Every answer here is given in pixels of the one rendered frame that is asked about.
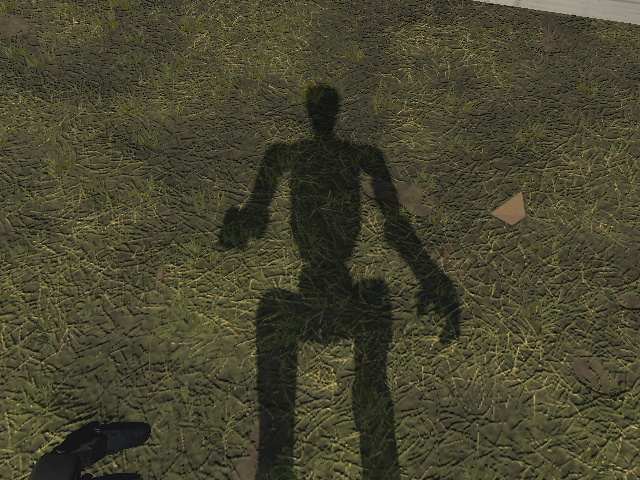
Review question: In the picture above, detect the robot left hand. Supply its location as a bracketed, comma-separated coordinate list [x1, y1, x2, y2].
[28, 420, 151, 480]

